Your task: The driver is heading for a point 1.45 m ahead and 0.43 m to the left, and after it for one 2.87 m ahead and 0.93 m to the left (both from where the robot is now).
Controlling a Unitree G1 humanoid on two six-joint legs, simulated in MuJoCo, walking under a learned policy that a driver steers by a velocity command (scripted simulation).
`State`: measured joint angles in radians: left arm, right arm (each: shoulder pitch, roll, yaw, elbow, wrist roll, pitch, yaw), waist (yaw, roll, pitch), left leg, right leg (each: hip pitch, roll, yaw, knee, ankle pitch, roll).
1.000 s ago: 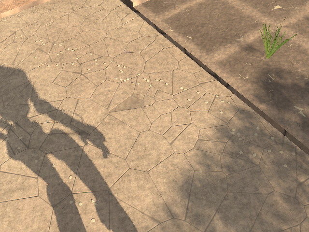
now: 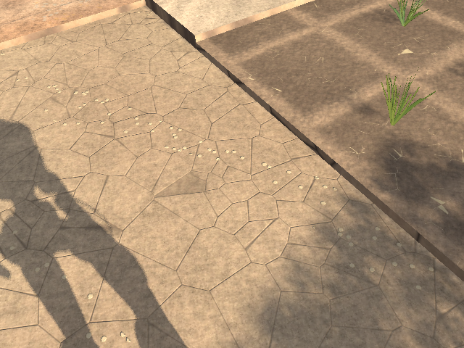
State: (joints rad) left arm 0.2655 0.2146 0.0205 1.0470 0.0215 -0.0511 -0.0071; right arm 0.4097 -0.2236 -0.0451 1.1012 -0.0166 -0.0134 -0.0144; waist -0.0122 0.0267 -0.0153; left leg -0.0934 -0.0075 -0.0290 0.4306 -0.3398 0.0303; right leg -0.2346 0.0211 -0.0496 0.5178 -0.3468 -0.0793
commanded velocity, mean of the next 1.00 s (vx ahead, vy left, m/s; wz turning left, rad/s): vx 0.46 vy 0.00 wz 0.03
